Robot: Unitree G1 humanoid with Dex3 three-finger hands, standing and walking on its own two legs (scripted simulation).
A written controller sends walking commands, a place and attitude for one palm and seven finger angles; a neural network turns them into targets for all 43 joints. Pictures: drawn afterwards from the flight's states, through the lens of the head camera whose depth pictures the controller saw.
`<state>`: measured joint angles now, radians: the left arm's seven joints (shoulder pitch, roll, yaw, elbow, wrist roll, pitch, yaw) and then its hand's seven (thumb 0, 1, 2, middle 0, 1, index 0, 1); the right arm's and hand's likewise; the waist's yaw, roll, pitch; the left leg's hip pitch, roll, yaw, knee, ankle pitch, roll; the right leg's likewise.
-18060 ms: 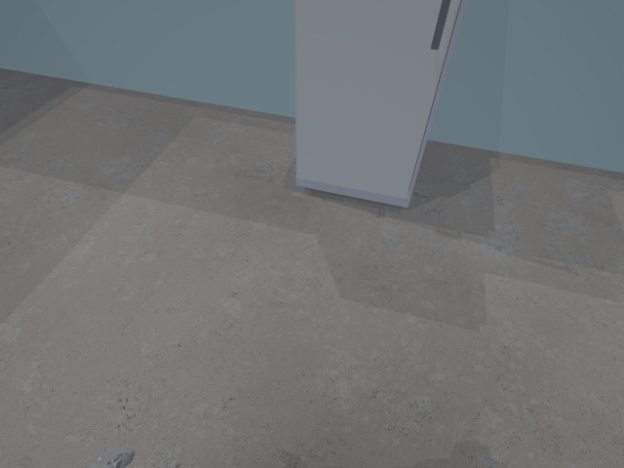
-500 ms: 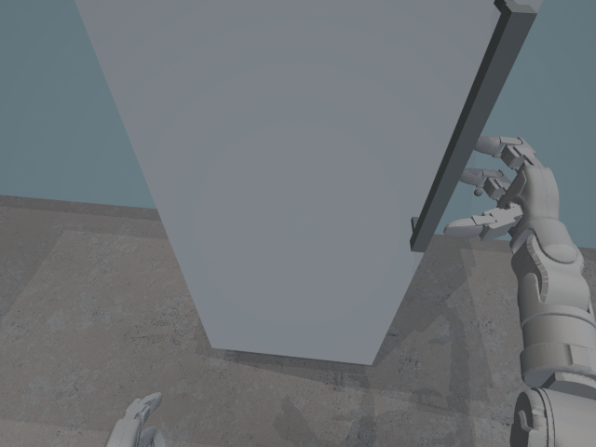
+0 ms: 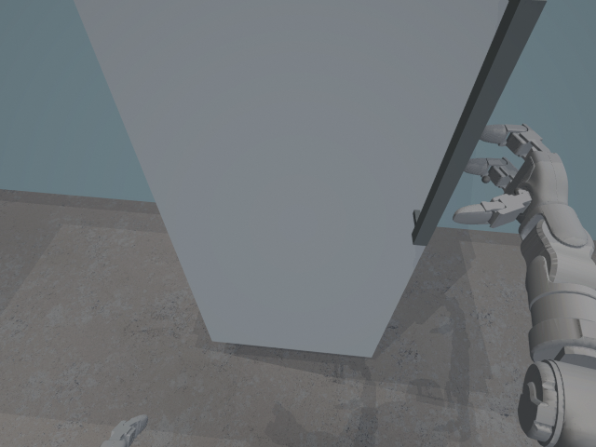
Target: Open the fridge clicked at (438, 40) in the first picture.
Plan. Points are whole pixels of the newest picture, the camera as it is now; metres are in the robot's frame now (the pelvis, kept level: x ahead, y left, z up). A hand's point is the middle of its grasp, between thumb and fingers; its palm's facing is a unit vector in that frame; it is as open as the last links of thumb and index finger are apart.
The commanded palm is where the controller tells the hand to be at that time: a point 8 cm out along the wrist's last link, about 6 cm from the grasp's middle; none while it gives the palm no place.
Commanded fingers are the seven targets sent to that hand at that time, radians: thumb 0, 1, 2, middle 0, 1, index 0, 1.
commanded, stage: slide the fingers in behind the handle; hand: right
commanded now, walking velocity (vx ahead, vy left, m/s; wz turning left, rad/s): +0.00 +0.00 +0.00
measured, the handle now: (454, 143) +0.47 -0.15 +0.19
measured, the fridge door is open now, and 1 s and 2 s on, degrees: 0 0 0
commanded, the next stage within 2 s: grip the handle and tug to test in 1.72 s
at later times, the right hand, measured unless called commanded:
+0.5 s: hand (484, 191) +0.42 -0.19 +0.15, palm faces +0.01 +1.00 +0.02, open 14.0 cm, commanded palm +0.39 -0.23 +0.16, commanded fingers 0.00 0.50 -0.30 0.30 1.20 0.30 1.20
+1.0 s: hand (454, 186) +0.42 -0.15 +0.16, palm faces -0.01 +1.00 +0.02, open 14.0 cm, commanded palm +0.39 -0.21 +0.16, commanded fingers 0.00 0.50 -0.30 0.30 1.20 0.30 1.20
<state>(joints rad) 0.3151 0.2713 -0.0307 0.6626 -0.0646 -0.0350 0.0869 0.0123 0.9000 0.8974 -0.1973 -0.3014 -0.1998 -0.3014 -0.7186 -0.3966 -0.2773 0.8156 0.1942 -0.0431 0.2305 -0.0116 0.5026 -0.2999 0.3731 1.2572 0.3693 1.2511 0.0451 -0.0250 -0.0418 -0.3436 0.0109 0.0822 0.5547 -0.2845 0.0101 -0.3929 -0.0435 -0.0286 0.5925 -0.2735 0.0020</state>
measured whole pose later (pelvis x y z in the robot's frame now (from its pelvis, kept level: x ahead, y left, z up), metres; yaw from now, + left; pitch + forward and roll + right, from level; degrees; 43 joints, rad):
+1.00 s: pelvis +0.01 +0.00 +0.00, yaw +1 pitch +2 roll +1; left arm 0.27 0.24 -0.04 0.64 -0.06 -0.02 0.07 0.01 0.90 0.90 -0.20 -0.30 -0.20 -0.30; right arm -0.54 -0.25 -0.19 0.52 0.19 0.06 0.11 -0.01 0.50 -0.30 0.30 1.20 0.31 1.20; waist 0.02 -0.03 -0.05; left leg -0.26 0.01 0.06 0.52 -0.29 0.00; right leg -0.30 -0.04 -0.05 0.55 -0.28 0.00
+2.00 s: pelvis +0.01 -0.01 +0.00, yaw +1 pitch +3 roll +1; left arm 0.29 0.24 -0.03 0.66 -0.06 -0.04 0.07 0.01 0.90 0.90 -0.20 -0.30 -0.20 -0.30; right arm -0.62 -0.25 -0.19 0.64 0.18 0.00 0.09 -0.01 0.39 -0.35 0.33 1.24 0.33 1.23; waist 0.03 -0.03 -0.04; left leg -0.29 0.01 0.06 0.51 -0.27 0.00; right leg -0.33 -0.04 -0.05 0.55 -0.27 -0.01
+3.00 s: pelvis +0.01 +0.01 +0.01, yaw +2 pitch +1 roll +0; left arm 0.28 0.25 -0.03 0.63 -0.06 0.01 0.07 0.01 0.90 0.90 -0.20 -0.30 -0.20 -0.30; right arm -0.50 -0.24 -0.20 0.48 0.19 0.07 0.07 0.00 -0.70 -0.82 0.36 1.39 0.37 1.36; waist 0.04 -0.04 -0.05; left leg -0.24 -0.01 0.05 0.49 -0.27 0.02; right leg -0.26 -0.05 -0.06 0.50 -0.26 0.01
